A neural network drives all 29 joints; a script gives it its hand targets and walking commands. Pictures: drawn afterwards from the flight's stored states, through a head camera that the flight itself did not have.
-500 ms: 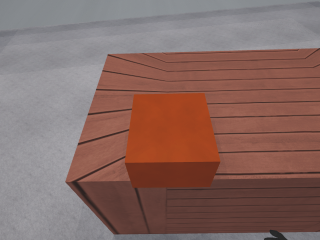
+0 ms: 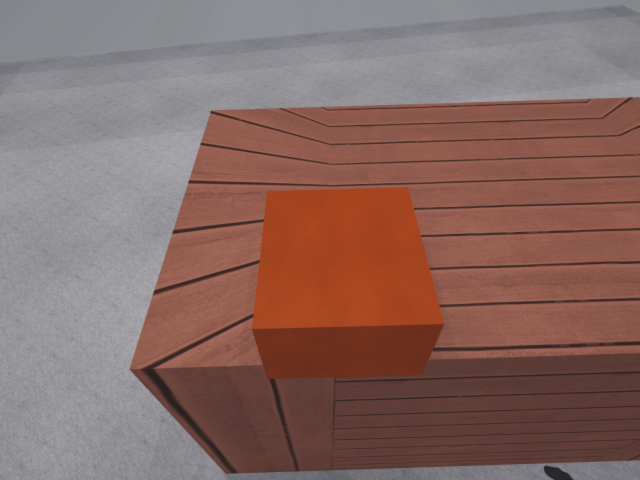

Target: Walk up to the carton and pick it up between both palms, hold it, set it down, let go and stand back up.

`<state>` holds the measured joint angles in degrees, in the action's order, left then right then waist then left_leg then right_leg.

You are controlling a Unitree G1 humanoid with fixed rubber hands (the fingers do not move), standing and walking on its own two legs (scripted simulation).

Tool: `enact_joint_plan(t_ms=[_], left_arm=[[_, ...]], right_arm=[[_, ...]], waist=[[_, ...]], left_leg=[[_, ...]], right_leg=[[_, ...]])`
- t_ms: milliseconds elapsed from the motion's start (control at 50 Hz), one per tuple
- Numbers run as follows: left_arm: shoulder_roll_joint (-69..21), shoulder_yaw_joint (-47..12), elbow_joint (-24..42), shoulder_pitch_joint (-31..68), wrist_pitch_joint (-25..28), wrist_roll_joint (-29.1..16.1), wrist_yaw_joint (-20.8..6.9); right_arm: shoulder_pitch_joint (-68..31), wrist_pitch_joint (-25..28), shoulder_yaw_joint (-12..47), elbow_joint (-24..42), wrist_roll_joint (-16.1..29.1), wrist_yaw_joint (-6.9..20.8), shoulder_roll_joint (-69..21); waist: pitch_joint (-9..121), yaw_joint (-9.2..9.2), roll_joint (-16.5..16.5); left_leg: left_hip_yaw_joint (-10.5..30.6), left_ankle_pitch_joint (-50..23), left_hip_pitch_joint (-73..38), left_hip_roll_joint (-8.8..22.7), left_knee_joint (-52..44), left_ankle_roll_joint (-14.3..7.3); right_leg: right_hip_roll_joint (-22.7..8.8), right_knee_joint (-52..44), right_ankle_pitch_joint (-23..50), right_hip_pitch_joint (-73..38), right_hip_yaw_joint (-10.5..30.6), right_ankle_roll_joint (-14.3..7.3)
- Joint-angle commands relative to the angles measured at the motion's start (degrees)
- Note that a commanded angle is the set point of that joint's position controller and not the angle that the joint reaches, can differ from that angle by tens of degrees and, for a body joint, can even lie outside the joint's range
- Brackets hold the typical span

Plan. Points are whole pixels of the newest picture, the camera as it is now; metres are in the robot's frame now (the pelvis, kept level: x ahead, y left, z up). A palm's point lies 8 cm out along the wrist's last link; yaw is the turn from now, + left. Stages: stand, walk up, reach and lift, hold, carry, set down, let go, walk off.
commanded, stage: reach and lift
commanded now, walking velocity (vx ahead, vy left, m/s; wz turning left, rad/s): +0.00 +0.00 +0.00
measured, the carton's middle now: (340, 278) +0.40 -0.01 +0.00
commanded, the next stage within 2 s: none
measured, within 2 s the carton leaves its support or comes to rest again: neither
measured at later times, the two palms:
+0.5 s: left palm out of the picture +0.14 +0.27 -0.07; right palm (589, 460) +0.16 -0.30 -0.05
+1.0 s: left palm (130, 475) +0.14 +0.23 +0.00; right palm (589, 479) +0.13 -0.26 +0.00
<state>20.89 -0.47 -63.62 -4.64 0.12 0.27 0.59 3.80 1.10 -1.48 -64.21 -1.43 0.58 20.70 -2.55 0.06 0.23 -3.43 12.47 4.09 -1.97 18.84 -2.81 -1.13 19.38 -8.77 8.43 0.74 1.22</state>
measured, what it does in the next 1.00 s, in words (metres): stands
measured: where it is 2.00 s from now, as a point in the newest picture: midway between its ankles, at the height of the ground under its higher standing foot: outside the picture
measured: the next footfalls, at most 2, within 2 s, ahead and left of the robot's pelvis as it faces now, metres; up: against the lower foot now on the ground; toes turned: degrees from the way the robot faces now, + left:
none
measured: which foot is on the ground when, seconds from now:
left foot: down 0.00-1.00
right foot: down 0.00-1.00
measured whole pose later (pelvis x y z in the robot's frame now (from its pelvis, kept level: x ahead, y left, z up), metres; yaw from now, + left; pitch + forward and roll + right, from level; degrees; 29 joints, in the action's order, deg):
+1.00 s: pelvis -0.03 -0.03 -0.01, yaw -2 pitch -9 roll +0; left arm 15.1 5.6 -8.8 -14.6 -20.3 -5.4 -1.1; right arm 22.4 -14.7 -2.7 2.0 2.5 0.5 13.4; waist -3.4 1.1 3.5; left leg -6.1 13.6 1.3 2.2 24.2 -0.7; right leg 1.6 22.6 -8.1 5.2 0.1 -1.2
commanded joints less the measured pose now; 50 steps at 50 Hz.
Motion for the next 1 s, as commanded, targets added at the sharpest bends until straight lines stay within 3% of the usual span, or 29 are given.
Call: enact_joint_plan(t_ms=[0,20,40,80,120,140,160,220,280,320,440,520,580,680,780,880,980], left_arm=[[4.45,2.74,32.12,18.37,-21.53,-2.15,3.25],[5.28,2.84,33.14,16.39,-23.97,-1.19,2.26],[5.82,3.83,35.95,13.86,-26.28,0.5,1.42],[6.59,5.84,41.31,8.31,-30.37,3.74,0.56],[5.85,8.57,46.68,1.79,-31.5,5.14,-0.06],[6.09,9.94,49.45,-0.82,-31.41,5.77,-0.29],[6.47,10.78,50.68,-2.85,-31.26,6.27,-0.61],[7.18,11.7,51.37,-5.28,-30.06,5.95,-1.02],[6.83,11.23,51.5,-4.04,-28.44,4.45,-1.1],[6.6,10.32,52.94,-2.65,-27.36,3.01,-1.06],[7.14,8.53,58.98,0.94,-26.66,1.25,-0.44],[7.15,8.98,61.44,-1.28,-27.08,0.87,-0.89],[6.95,9.02,62.54,-3.11,-26.85,0.31,-1.26],[4.28,8.89,63.62,-4.55,-24.24,-2.11,-1.31],[2.35,8.97,62.4,-6.74,-20.81,-4.16,-1.11],[2.75,9.78,61.3,-6.36,-18.74,-5.45,-1.49],[6.03,11.32,65.53,-2.2,-19.17,-6.97,-1.79]], right_arm=[[-13.44,3.42,-9.67,14.18,-4.71,4.93,7.26],[-11.55,2.79,-9.91,14.42,-3.57,5.36,7.18],[-8.44,2.11,-9.4,14.43,-2.31,5.35,7.69],[-3.16,0.62,-9.0,14.73,-0.31,5.48,9.13],[1.22,0.69,-9.0,17.06,2.33,5.32,11.09],[1.96,1.2,-9.09,19.31,3.39,5.11,12.42],[2.13,1.88,-8.76,21.09,3.95,4.58,12.86],[0.59,3.6,-6.4,26.87,4.29,3.13,11.69],[0.18,3.73,-4.03,31.12,3.55,2.22,8.21],[2.32,3.23,-3.23,34.2,3.0,1.67,5.36],[10.21,-2.62,-3.92,39.89,3.67,1.72,-0.33],[13.06,-6.7,-5.23,46.16,3.75,1.02,-0.12],[12.99,-8.69,-6.58,51.77,3.34,0.24,1.11],[10.55,-10.21,-7.23,62.94,2.74,-0.25,2.18],[11.59,-11.24,-5.04,71.59,3.27,0.18,0.32],[13.63,-13.77,-2.46,76.48,3.82,0.1,-2.62],[12.83,-17.38,-1.97,78.94,5.1,-1.64,-5.01]], waist=[[-2.08,-2.07,1.42],[0.47,-1.79,-0.71],[4.22,-2.38,-0.53],[11.03,-1.16,1.22],[17.2,-0.01,2.91],[19.71,0.22,3.62],[20.03,1.03,3.45],[16.33,3.21,-0.21],[9.25,2.84,-2.76],[5.22,1.67,-2.69],[-3.75,-0.87,5.0],[-5.78,-1.71,8.18],[-5.92,-1.81,8.64],[-3.07,-0.31,5.78],[-0.77,2.01,-1.3],[-2.82,3.8,-6.9],[-6.36,4.15,-4.95]], left_leg=[[-2.48,13.74,25.94,8.24,4.04,4.07],[-1.45,5.42,18.83,6.67,9.11,5.36],[-1.1,-1.31,13.0,6.47,12.01,5.87],[-0.38,-10.96,6.11,6.79,14.46,6.9],[1.86,-28.52,-0.61,6.38,16.62,8.6],[2.56,-34.88,-3.64,5.98,17.15,9.19],[2.28,-36.8,-4.29,5.31,16.86,9.0],[0.32,-31.63,-0.47,2.96,13.08,6.75],[-1.07,-18.23,7.45,0.9,7.99,4.54],[-1.71,-12.54,8.72,0.33,5.26,3.8],[-3.1,-2.9,6.39,1.14,-0.85,4.5],[-3.48,1.63,12.97,2.89,-4.56,3.49],[-3.32,6.07,20.29,4.69,-7.7,1.96],[-3.22,10.96,30.57,7.3,-10.94,-1.32],[-3.24,11.94,31.73,7.88,-11.16,-3.3],[-3.57,12.68,26.43,6.65,-9.23,-2.91],[-3.74,11.79,17.91,3.62,-6.78,-0.73]], right_leg=[[3.15,12.97,-7.39,-2.7,-7.39,-4.68],[1.46,11.6,-4.3,2.66,-6.61,-5.46],[1.28,11.64,-0.93,3.1,-6.78,-5.13],[1.95,12.28,3.72,1.27,-7.23,-4.48],[3.32,11.75,14.35,-2.37,-6.56,-4.3],[3.96,11.02,18.64,-3.51,-6.25,-3.9],[4.32,10.15,21.75,-5.47,-5.79,-3.5],[4.55,8.29,27.45,-11.33,-4.49,-2.01],[3.06,6.75,28.91,-16.31,-2.76,-1.34],[2.04,4.94,25.77,-16.15,-1.99,-1.07],[1.27,-0.96,6.02,-8.33,-1.08,-1.94],[2.29,-0.79,4.03,-14.3,-1.22,-1.5],[3.8,1.18,4.72,-21.44,-1.93,-0.8],[6.46,4.96,5.17,-30.61,-2.98,-0.46],[7.3,5.57,2.88,-31.09,-2.62,-0.48],[4.91,1.31,-6.76,-22.89,0.48,0.05],[0.18,-4.99,-18.1,-11.77,5.32,-0.01]])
